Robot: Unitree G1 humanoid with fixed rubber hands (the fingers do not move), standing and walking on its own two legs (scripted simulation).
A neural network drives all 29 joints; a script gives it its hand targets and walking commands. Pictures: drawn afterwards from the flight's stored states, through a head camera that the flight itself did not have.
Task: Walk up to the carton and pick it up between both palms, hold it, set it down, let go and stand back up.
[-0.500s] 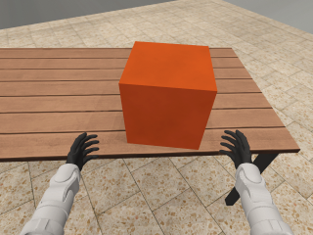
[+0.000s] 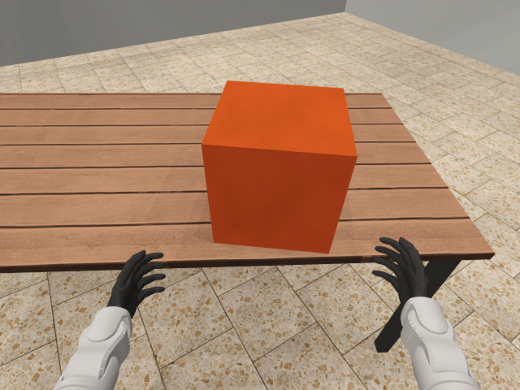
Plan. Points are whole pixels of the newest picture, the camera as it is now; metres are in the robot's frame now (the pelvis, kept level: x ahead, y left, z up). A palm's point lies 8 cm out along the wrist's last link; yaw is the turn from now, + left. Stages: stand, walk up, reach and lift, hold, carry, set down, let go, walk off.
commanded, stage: set down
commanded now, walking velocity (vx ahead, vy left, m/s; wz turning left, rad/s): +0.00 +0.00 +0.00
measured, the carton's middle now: (277, 166) +0.57 -0.04 +0.03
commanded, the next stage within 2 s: let go in 1.82 s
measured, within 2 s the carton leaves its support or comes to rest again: neither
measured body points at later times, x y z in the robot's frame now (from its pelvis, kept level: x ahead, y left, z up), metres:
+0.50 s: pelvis +0.02 +0.01 +0.00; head -0.01 +0.01 +0.45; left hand +0.22 +0.22 -0.03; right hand +0.25 -0.22 +0.00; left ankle +0.08 +0.09 -0.74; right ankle +0.02 -0.12 -0.74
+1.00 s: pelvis +0.03 +0.00 +0.00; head +0.04 +0.00 +0.45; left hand +0.23 +0.23 -0.04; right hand +0.25 -0.22 -0.03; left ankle +0.08 +0.09 -0.74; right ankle +0.02 -0.12 -0.74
